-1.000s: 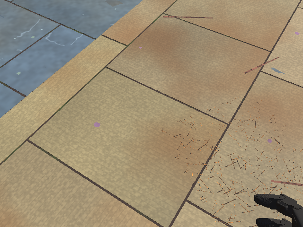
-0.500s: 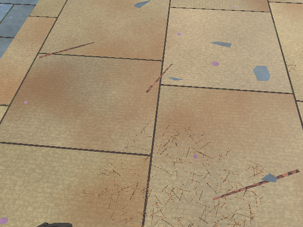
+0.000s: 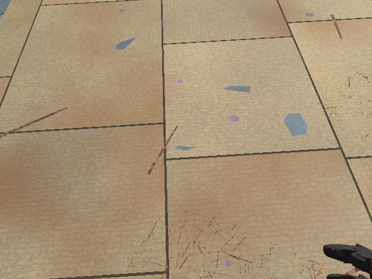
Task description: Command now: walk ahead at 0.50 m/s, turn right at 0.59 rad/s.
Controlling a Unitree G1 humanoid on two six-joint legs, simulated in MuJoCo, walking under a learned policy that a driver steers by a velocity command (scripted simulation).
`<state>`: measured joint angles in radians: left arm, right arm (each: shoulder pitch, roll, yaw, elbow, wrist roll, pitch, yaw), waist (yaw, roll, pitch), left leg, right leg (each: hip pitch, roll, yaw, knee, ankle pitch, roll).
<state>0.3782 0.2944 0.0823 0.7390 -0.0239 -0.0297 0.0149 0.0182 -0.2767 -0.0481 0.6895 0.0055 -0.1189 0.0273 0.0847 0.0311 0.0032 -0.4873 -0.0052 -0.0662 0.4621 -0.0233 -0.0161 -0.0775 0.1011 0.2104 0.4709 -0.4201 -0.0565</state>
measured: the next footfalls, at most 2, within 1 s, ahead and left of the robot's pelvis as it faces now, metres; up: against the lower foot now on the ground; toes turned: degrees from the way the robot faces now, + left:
left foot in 0.02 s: +0.17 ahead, +0.13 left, +0.00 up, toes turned -4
right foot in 0.52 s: +0.40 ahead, -0.18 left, +0.00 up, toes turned -14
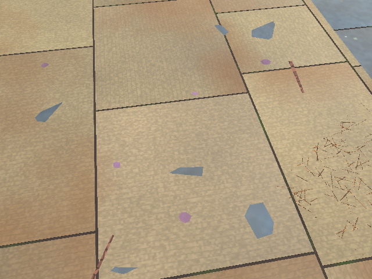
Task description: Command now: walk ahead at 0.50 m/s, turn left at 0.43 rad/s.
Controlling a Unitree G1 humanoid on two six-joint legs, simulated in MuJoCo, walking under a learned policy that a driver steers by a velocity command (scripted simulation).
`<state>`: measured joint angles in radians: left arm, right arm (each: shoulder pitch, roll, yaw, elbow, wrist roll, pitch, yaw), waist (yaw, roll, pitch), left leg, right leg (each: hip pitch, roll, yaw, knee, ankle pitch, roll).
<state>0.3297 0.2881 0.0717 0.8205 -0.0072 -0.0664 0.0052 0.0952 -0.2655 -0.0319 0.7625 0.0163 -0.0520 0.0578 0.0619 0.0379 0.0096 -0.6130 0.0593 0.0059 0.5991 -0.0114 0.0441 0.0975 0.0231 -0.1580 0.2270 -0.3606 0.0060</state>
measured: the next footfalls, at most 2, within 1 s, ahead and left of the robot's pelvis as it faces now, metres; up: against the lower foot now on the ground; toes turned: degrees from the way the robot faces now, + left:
left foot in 0.06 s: +0.20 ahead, +0.11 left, +0.00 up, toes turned +4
right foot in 0.52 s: +0.51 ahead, -0.04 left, +0.00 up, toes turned +22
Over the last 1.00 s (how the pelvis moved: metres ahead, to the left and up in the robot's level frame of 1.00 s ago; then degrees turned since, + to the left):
0.53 -0.08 0.00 -6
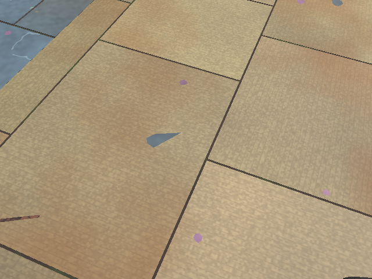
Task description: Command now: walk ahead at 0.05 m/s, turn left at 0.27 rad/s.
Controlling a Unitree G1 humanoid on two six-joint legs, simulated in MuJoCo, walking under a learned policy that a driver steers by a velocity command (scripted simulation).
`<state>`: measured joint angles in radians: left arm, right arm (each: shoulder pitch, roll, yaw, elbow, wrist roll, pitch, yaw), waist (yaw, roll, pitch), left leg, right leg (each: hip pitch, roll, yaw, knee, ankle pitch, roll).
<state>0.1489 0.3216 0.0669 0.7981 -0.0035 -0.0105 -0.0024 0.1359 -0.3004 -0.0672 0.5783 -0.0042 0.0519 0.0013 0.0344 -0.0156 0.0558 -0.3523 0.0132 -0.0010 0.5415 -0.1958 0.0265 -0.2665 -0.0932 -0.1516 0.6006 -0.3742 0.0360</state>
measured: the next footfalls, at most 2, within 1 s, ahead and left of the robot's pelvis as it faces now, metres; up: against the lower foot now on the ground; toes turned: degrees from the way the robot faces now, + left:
right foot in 0.30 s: +0.06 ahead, -0.14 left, +0.00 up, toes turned +1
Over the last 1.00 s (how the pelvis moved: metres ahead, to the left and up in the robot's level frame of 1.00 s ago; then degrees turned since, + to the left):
0.42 0.08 0.00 33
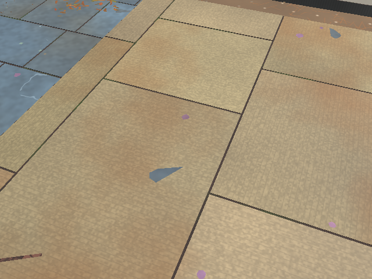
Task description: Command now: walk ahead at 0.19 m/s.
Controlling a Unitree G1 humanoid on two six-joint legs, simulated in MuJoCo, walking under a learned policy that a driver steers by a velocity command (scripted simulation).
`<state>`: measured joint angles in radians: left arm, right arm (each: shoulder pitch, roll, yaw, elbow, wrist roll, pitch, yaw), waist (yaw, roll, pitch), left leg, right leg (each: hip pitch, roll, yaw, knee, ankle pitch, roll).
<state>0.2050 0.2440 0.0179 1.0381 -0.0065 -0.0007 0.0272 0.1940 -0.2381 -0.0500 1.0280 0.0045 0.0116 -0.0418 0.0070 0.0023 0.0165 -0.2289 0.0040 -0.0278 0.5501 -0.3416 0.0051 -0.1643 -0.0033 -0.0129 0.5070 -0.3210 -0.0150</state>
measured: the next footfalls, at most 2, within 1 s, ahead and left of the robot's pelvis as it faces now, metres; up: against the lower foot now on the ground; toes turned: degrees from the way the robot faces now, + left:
right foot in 0.62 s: +0.44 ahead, -0.10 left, +0.00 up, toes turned -3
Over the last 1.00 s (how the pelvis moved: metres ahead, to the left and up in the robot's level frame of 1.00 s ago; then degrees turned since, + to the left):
0.04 -0.02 0.01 2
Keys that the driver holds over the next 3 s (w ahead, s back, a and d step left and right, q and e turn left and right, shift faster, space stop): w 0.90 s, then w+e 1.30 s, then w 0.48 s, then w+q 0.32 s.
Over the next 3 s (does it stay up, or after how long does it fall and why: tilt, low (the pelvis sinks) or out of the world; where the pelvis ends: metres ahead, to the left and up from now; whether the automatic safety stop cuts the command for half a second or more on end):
stays up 1.37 -0.51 0.01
